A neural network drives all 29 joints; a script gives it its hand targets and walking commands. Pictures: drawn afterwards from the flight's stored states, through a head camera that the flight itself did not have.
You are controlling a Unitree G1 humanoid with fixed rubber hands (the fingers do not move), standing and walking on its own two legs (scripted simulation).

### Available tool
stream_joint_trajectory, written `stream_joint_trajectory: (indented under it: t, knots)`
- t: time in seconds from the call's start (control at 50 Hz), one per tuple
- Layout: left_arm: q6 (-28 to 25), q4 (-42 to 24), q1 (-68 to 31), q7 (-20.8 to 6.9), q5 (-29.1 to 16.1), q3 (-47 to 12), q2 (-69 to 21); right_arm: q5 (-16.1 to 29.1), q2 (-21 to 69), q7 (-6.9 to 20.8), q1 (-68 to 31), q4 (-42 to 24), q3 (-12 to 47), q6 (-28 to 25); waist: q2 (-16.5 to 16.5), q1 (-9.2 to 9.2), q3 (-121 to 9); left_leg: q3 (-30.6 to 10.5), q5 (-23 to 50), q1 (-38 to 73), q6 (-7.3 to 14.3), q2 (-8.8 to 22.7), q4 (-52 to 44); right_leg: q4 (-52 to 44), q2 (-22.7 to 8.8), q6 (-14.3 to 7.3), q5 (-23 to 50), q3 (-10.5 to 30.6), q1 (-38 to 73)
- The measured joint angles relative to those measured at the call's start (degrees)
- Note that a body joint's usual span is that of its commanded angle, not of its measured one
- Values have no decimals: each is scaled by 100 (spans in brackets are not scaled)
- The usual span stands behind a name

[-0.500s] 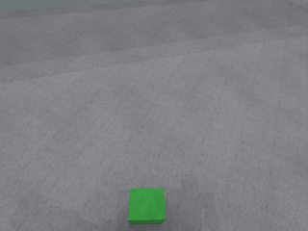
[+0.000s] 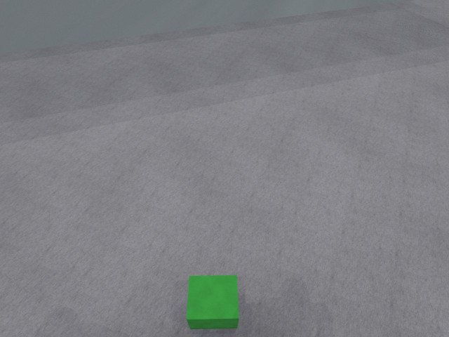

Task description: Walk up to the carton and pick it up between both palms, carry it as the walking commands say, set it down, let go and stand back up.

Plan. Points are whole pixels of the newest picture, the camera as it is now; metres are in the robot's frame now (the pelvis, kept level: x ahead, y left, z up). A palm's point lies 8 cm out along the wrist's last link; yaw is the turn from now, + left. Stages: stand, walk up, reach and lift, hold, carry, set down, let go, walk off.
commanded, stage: walk up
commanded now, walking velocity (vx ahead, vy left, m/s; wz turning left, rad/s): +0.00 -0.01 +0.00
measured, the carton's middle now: (213, 302) +0.38 +0.05 -0.69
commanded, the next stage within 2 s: stand in 0.32 s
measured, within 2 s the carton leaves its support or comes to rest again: neither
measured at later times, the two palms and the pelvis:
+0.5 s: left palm out of the picture +0.00 +0.22 -0.14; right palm out of the picture +0.00 -0.22 -0.15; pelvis -0.01 -0.01 +0.00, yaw +0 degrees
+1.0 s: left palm out of the picture +0.15 +0.21 -0.12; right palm out of the picture +0.17 -0.21 -0.12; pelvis -0.03 +0.00 -0.02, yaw +0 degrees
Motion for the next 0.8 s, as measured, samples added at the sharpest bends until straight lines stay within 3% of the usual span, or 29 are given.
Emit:
stream_joint_trajectory:
  t: [0.08,0.36,0.76,0.8]
  knots:
    - [35,141,152,3,0,1,1,0,219,-2,-27,5,80,-123,-164,1,-96,34,8,32,1,-1,-131,-99,3,2,91,28,0]
    - [-71,351,400,6,0,1,1,0,326,-71,-3,184,131,-173,-169,1,-103,35,150,73,-13,-4,-249,-131,4,-9,180,28,1]
    - [-97,351,401,6,0,1,1,0,374,-64,121,306,161,-174,-169,1,-104,37,182,73,-13,-4,-249,-133,4,-9,213,31,1]
    - [161,18,423,4,-73,-51,11,34,324,-25,149,16,290,32,-171,3,-137,23,-106,-145,10,8,75,52,3,-21,99,17,-152]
